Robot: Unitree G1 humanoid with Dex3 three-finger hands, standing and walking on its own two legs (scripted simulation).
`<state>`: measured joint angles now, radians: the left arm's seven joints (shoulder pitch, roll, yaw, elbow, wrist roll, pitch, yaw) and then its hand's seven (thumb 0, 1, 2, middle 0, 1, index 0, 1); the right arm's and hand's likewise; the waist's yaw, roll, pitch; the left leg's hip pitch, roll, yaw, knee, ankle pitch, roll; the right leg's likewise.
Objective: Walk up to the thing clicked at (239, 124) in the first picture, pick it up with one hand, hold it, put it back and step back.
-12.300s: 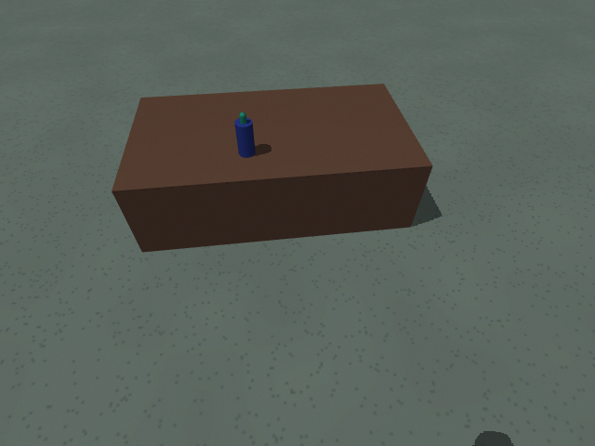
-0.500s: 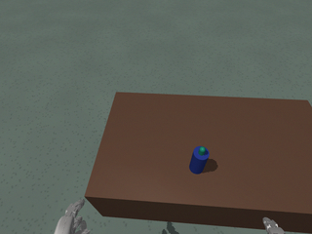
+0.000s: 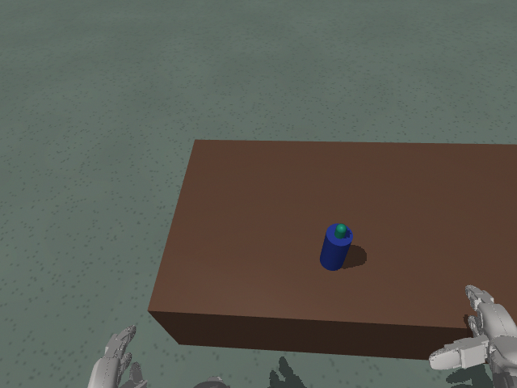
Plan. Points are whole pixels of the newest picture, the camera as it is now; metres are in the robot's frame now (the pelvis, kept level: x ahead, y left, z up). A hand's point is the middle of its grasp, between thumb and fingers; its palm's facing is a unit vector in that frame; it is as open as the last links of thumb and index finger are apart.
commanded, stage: go down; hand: right
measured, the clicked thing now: (336, 244) +0.52 -0.15 -0.27
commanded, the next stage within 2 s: approach in 1.68 s
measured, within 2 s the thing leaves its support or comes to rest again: neither
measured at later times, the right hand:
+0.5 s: hand (465, 255) +0.37 -0.32 -0.02, palm faces +0.06 +0.99 -0.14, open 17.7 cm
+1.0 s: hand (472, 223) +0.42 -0.34 -0.01, palm faces +0.07 +0.99 -0.09, open 17.4 cm
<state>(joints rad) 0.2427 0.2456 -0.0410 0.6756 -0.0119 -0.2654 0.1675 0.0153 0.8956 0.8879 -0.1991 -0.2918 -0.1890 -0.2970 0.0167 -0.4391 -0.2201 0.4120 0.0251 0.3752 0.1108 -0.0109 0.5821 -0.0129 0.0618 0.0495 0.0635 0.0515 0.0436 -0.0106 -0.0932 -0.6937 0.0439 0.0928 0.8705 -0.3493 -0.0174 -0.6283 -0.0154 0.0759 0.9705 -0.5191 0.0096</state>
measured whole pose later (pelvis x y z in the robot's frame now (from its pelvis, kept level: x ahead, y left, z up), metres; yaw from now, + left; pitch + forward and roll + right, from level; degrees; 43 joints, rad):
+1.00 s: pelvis -0.01 -0.01 -0.03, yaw +3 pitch +22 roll +3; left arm 0.35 0.32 -0.07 0.68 0.02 -0.15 0.05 0.01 0.91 0.90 -0.19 -0.30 -0.19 -0.30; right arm -0.68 -0.82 -0.57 1.24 0.05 -0.23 0.53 -0.01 0.52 -0.02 0.07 0.04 0.06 0.04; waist 0.13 0.03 -0.09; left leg -1.02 0.03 0.06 0.98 -0.34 -0.02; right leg -0.94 -0.02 0.05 1.11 -0.54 0.00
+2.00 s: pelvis -0.02 -0.01 -0.06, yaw +4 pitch +28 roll +4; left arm 0.34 0.34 -0.12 0.65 0.04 -0.14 0.02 0.01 0.89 0.91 -0.20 -0.29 -0.18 -0.30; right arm -0.83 -0.95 -0.64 1.37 0.13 -0.38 0.62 -0.01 0.56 -0.05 0.05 0.05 0.05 0.05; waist 0.17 0.02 -0.11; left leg -1.25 0.02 0.06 1.14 -0.38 -0.02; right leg -1.18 -0.03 0.06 1.29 -0.60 0.00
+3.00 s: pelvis -0.10 -0.02 -0.31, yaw +3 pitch +37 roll +6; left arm 0.31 0.32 -0.12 0.62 0.08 -0.02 -0.04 0.01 0.90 0.90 -0.20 -0.30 -0.19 -0.30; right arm -1.14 -0.64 -0.47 1.18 -0.02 -0.39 0.19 -0.01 0.44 -0.05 0.06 0.04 0.05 0.04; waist 0.29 -0.04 -0.11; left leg -2.14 0.09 0.03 1.96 -0.46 -0.03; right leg -2.07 0.05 0.07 2.15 -0.72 -0.01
